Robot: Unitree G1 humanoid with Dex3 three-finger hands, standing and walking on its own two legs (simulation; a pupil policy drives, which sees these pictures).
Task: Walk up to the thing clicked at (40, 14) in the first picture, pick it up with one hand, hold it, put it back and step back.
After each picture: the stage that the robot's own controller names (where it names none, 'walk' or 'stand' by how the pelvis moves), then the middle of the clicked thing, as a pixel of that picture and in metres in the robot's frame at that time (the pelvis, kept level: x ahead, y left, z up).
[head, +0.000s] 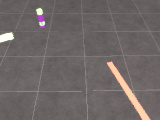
stand; (41, 18) +1.79 +0.53 -0.66
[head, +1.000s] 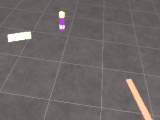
walk; (61, 21) +1.70 +0.22 -0.64
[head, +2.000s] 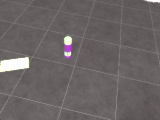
walk; (67, 48) +1.14 +0.11 -0.64
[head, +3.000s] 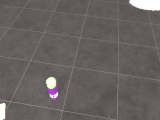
walk; (52, 89) +0.67 +0.21 -0.64
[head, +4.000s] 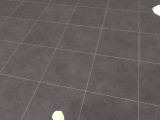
walk; out of the picture +0.41 +0.21 -0.64
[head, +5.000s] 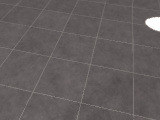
stand; out of the picture +0.34 +0.17 -0.65
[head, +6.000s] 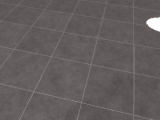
stand; out of the picture +0.34 +0.17 -0.66
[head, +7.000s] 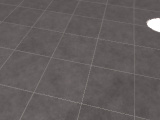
stand; out of the picture +0.34 +0.17 -0.66
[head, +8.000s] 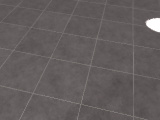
stand; out of the picture +0.33 +0.17 -0.66
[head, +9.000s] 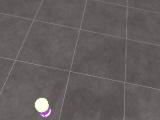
go down; (43, 108) +0.35 +0.19 -0.55
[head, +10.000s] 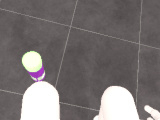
go down; (35, 68) +0.41 +0.22 -0.28
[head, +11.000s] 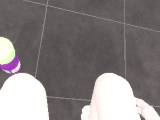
close in; (7, 59) +0.40 +0.24 -0.20
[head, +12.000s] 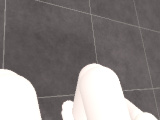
close; out of the picture +0.37 +0.27 -0.15
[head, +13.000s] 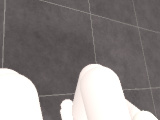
lift; out of the picture +0.37 +0.27 -0.15
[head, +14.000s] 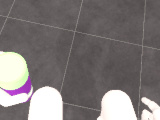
lift; (17, 83) +0.30 +0.21 -0.01
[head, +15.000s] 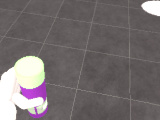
hold; (34, 91) +0.30 +0.16 +0.03
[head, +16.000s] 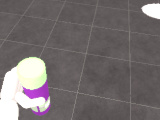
hold; (37, 90) +0.31 +0.15 +0.03
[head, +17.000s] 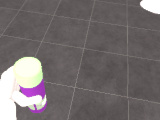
crouch; (33, 89) +0.32 +0.16 +0.01
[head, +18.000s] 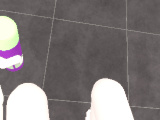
lower; (8, 49) +0.43 +0.21 -0.06
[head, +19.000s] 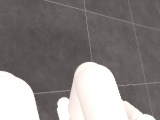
lower; out of the picture +0.40 +0.28 -0.16
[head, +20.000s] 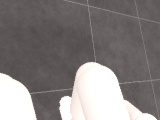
lower; out of the picture +0.39 +0.28 -0.16
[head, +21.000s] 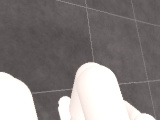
lower; out of the picture +0.39 +0.28 -0.16
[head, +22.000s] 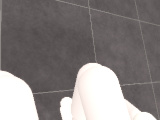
lower; out of the picture +0.37 +0.28 -0.16
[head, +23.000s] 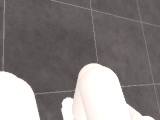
open; out of the picture +0.38 +0.25 -0.16
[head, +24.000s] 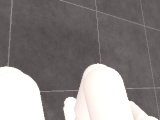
stand; out of the picture +0.35 +0.25 -0.16
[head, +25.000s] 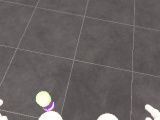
walk; (46, 102) +0.36 +0.19 -0.48
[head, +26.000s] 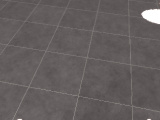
stand; out of the picture +0.34 +0.17 -0.59
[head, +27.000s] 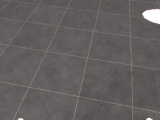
stand; out of the picture +0.33 +0.18 -0.60
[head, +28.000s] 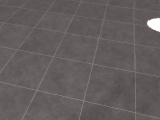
stand; out of the picture +0.35 +0.16 -0.65
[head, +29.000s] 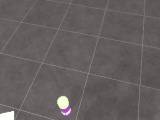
walk; (64, 106) +0.42 +0.15 -0.63
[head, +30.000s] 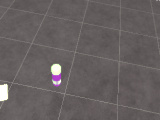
walk; (56, 75) +0.69 +0.14 -0.64
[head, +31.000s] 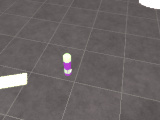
stand; (67, 65) +0.97 +0.15 -0.64
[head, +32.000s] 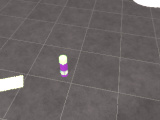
stand; (63, 66) +0.95 +0.17 -0.66
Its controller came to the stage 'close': yes
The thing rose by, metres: 0.67
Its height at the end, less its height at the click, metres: +0.00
